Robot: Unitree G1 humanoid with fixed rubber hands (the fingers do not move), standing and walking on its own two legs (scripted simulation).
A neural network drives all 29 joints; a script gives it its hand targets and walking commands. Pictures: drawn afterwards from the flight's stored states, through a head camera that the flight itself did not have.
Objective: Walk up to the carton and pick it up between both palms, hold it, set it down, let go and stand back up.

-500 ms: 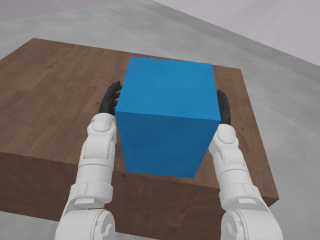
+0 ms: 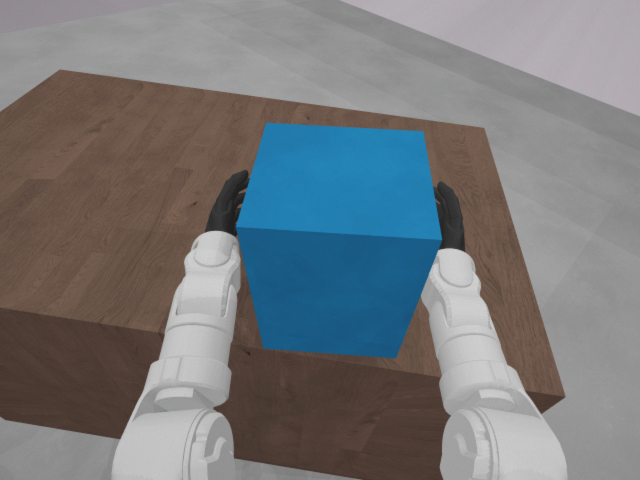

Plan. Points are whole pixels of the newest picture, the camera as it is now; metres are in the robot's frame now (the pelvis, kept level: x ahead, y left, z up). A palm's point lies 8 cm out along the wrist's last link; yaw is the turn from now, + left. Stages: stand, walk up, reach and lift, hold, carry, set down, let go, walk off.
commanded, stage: set down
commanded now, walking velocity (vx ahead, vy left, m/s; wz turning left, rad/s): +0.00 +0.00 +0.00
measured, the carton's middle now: (336, 249) +0.39 -0.07 +0.09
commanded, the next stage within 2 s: none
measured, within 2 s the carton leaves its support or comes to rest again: rests again in 0.88 s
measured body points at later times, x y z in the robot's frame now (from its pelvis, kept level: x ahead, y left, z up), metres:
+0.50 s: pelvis +0.00 -0.01 +0.00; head +0.02 +0.00 +0.45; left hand +0.44 +0.07 +0.10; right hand +0.39 -0.22 +0.10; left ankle -0.01 +0.11 -0.75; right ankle -0.03 -0.09 -0.75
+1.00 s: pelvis +0.01 -0.01 +0.00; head +0.04 +0.00 +0.45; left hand +0.44 +0.07 +0.08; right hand +0.39 -0.22 +0.09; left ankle -0.01 +0.11 -0.75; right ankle -0.03 -0.09 -0.75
